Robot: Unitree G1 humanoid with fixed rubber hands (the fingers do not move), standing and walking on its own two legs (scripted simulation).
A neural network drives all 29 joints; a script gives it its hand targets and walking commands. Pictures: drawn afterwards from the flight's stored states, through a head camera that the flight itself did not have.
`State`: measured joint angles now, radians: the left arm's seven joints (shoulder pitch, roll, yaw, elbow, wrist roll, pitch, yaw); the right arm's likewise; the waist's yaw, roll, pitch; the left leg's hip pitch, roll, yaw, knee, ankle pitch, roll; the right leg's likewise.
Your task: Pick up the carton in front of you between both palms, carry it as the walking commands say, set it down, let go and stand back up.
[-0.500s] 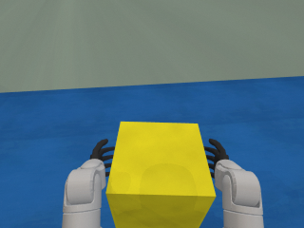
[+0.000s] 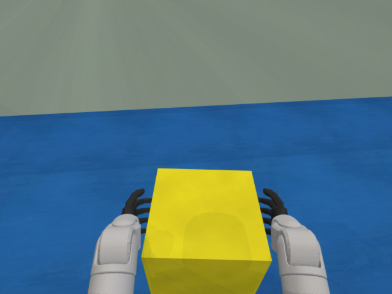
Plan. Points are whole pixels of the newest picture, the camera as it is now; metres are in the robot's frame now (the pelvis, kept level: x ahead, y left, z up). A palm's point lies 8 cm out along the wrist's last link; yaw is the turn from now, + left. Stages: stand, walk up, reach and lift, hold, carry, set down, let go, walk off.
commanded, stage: carry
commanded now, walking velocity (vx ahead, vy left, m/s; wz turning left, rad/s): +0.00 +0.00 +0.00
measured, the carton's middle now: (202, 240) +0.28 +0.00 -0.02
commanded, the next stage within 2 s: hold in 0.68 s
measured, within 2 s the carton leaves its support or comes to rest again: neither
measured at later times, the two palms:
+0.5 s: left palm (132, 225) +0.27 +0.15 +0.04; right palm (277, 225) +0.27 -0.15 +0.05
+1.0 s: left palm (143, 222) +0.28 +0.13 +0.05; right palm (291, 232) +0.25 -0.17 +0.05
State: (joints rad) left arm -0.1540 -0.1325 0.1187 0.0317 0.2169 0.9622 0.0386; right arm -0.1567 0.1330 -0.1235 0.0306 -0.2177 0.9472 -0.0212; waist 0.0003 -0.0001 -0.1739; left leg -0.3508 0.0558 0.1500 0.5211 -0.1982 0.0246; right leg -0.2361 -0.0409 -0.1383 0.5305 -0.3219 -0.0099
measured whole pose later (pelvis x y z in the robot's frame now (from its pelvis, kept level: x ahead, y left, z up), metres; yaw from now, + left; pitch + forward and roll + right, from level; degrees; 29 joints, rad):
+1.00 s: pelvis -0.02 +0.00 +0.01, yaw -4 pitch -8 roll +0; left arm -0.25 -0.15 0.20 0.24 0.29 0.74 0.02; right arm -0.26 0.15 -0.23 0.27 -0.27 0.70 0.01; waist 0.00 -0.03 0.04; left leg -0.13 0.01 0.04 0.41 -0.15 0.01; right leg -0.05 0.01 -0.01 0.44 -0.25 -0.02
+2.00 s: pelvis -0.03 +0.01 -0.01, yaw -5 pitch +4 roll +0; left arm -0.55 -0.16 0.49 0.54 0.45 0.43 -0.06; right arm -0.55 0.24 -0.53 0.53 -0.45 0.41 0.02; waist 0.01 -0.03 0.10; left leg -0.47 -0.02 -0.03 0.62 -0.22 0.01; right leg -0.40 0.04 0.05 0.65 -0.32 -0.01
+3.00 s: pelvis -0.08 +0.02 -0.27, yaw -9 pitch +45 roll -4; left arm -1.01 0.07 0.38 0.73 0.19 0.26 0.04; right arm -0.99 0.05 -0.46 0.69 -0.14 0.21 -0.11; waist 0.03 -0.04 -0.11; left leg -2.05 -0.09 -0.08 1.71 -0.45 -0.02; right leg -1.96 0.15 0.05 1.74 -0.58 0.05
